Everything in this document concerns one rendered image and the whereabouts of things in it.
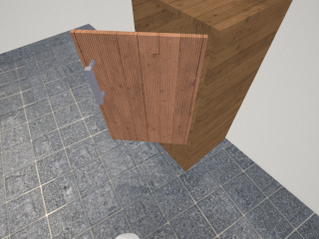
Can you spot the cupboard door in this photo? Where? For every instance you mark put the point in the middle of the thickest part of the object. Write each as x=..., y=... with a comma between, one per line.
x=150, y=81

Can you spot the handle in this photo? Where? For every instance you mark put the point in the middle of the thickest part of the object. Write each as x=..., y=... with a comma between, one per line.
x=99, y=96

